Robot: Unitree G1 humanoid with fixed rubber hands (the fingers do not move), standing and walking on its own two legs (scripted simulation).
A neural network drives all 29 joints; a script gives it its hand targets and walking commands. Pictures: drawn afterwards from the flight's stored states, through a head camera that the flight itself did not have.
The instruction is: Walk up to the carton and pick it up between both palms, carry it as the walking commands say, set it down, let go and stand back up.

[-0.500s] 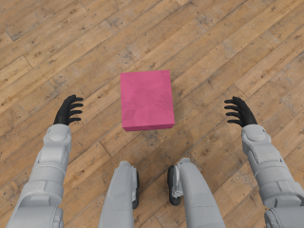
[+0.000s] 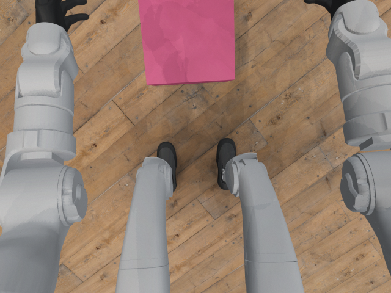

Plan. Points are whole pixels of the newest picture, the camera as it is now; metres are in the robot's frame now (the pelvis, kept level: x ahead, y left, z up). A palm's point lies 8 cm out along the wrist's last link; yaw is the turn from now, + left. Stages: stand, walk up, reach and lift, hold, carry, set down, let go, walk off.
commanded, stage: reach and lift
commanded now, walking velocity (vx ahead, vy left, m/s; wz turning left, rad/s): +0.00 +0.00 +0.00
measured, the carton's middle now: (188, 35) +0.58 +0.02 -0.58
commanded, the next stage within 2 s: none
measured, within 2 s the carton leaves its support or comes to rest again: neither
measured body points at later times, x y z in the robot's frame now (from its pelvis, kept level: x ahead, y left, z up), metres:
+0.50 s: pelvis -0.02 -0.01 -0.03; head +0.36 -0.02 +0.20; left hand +0.54 +0.20 -0.21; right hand +0.54 -0.21 -0.20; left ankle +0.08 +0.12 -0.62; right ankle +0.09 -0.11 -0.62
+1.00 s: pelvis -0.05 +0.00 -0.19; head +0.35 +0.00 +0.01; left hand +0.57 +0.19 -0.36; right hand +0.55 -0.23 -0.35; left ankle +0.08 +0.12 -0.62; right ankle +0.09 -0.11 -0.62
